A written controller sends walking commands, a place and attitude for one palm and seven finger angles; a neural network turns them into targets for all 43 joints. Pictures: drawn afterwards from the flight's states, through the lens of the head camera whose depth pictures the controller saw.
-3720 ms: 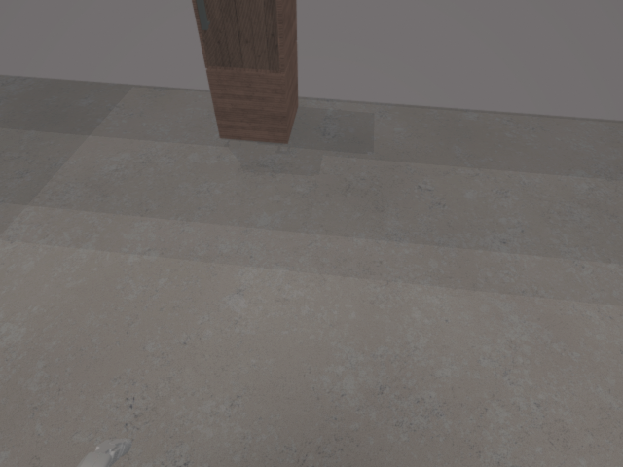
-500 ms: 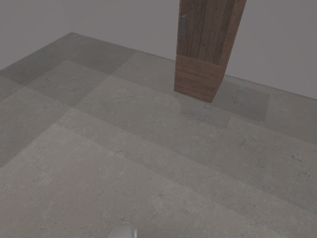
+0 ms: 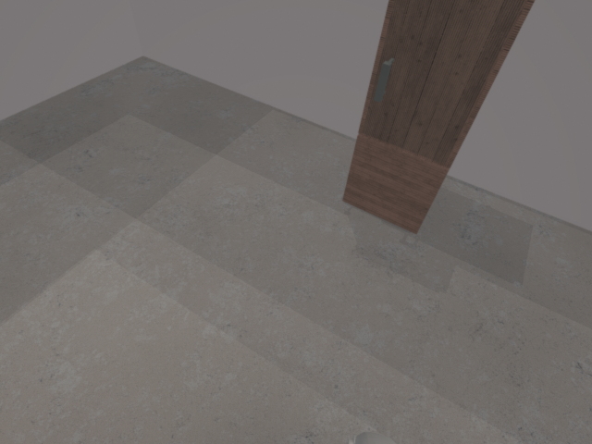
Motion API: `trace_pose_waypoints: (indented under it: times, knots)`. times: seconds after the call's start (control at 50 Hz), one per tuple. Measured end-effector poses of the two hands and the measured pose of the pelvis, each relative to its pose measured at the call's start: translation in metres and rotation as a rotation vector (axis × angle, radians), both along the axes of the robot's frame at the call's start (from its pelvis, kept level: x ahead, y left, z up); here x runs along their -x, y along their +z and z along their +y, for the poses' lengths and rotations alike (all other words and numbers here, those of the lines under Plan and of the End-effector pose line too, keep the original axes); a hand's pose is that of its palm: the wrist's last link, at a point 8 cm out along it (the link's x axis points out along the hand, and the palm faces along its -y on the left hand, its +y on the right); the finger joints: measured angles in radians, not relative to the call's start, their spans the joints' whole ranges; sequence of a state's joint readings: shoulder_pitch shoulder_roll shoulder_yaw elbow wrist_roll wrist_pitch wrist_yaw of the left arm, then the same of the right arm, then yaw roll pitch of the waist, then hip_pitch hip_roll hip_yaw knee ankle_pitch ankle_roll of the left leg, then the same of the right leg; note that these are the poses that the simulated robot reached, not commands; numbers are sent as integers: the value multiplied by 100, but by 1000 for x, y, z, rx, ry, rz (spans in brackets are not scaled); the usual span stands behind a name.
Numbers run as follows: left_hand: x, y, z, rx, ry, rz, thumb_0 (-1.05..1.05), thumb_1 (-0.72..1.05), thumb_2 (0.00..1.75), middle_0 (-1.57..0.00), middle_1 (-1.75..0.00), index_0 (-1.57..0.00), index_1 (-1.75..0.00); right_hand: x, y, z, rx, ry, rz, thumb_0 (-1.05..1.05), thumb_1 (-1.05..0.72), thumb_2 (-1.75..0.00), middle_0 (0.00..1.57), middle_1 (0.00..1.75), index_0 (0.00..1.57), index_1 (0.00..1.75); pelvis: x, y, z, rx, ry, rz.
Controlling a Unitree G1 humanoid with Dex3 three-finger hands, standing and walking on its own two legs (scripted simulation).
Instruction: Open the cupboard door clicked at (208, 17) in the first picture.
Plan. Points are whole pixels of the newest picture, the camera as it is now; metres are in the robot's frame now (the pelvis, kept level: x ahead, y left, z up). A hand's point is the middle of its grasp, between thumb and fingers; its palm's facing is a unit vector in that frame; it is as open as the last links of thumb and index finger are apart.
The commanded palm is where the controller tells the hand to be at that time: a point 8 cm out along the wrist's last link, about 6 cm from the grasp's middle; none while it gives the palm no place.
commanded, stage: walk to a spot facing it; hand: left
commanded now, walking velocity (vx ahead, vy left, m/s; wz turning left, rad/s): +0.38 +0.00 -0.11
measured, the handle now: (384, 79) +1.25 -0.21 -0.10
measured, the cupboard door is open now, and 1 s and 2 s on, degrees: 0 0 0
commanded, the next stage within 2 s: turn to face it in 0.72 s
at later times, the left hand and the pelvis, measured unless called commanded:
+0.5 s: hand (252, 341) +0.32 +0.10 -0.17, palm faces -0.03 -0.98 -0.19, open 7.4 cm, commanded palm none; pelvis +0.21 -0.07 -0.02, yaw -1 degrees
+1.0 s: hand (232, 363) +0.28 +0.13 -0.20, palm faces +0.23 -0.96 -0.13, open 7.4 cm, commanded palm none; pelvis +0.39 -0.01 -0.02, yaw +6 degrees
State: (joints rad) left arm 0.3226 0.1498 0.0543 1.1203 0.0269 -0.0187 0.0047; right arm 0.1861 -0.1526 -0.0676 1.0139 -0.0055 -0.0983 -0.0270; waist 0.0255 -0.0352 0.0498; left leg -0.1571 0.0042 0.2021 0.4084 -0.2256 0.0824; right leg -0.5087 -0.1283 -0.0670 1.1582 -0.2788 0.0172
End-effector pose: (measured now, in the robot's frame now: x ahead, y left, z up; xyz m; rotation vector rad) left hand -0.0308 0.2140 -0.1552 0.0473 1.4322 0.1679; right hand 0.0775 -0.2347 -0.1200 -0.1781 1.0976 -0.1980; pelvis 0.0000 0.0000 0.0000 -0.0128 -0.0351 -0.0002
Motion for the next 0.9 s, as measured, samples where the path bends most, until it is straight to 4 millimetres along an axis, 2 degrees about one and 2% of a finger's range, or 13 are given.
trace_pose_waypoints:
  times: [0.08, 0.18, 0.3, 0.36, 0.4, 0.44, 0.48, 0.52, 0.58, 0.66, 0.72, 0.78, 0.9]
  knots:
    - [-86, 8, 14, -32, -32, -147, 0, 91, 90, -19, -30, -19, -29, 21, -3, -6, 9, -37, 118, -4, -95, -90, 20, 30, 20, 30, -30, 3, 1, -8, -4, 1]
    - [-177, 18, 13, -51, -90, -253, 0, 91, 90, -19, -30, -19, -29, 52, -12, -1, -36, -104, 281, -2, -93, -90, 20, 30, 20, 30, -69, 2, -6, -16, -13, 2]
    - [-273, 22, -14, -64, -195, -291, 0, 91, 90, -19, -30, -19, -29, 75, -23, 10, -125, -196, 465, -1, -92, -90, 20, 30, 20, 30, -122, -6, -25, -28, -35, 9]
    - [-319, 19, -36, -68, -236, -311, 0, 91, 90, -19, -30, -19, -29, 74, -30, 10, -169, -225, 556, 0, -91, -90, 20, 30, 20, 30, -153, -15, -40, -27, -42, 16]
    - [-342, 13, -49, -76, -239, -344, 0, 91, 90, -20, -30, -19, -30, 65, -36, 4, -195, -228, 606, 0, -91, -90, 20, 30, 20, 30, -174, -24, -53, -29, -39, 15]
    - [-350, 11, -58, -76, -215, -350, 0, 91, 90, -20, -30, -20, -30, 42, -39, -7, -201, -216, 612, 0, -91, -90, 20, 30, 20, 30, -189, -24, -62, -26, -31, 6]
    - [-346, 13, -64, -71, -181, -318, 0, 91, 90, -20, -30, -20, -30, 6, -39, -21, -187, -198, 567, 0, -91, -90, 20, 30, 20, 30, -204, -19, -69, -24, -26, 0]
    - [-338, 16, -65, -80, -130, -279, -1, 92, 90, -20, -30, -20, -30, -39, -39, -37, -163, -170, 492, 0, -91, -90, 20, 30, 20, 30, -219, -12, -73, -19, -18, 2]
    - [-330, 23, -55, -119, -88, -230, -2, 96, 90, -20, -30, -20, -30, -113, -37, -57, -127, -114, 366, 0, -91, -90, 20, 30, 20, 30, -241, -5, -76, -11, 0, 8]
    - [-314, 23, -51, -119, -45, -141, -2, 95, 90, -20, -30, -20, -30, -205, -29, -70, -93, -48, 218, 0, -91, -90, 20, 30, 19, 30, -270, 0, -75, -2, 29, 15]
    - [-303, 19, -53, -94, 5, -84, -1, 94, 90, -20, -30, -20, -30, -267, -23, -69, -76, 14, 146, 0, -91, -90, 20, 30, 19, 30, -293, 1, -69, 7, 58, 18]
    - [-294, 13, -57, -61, 65, -32, 0, 93, 90, -20, -30, -20, -30, -325, -17, -58, -60, 95, 103, 0, -92, -90, 20, 30, 19, 30, -315, -1, -61, 15, 93, 19]
    - [-284, -7, -54, 8, 178, 88, 0, 91, 90, -20, -30, -20, -30, -432, -14, -12, -14, 255, 33, 0, -91, -90, 20, 30, 19, 30, -361, -15, -30, 27, 144, 19]
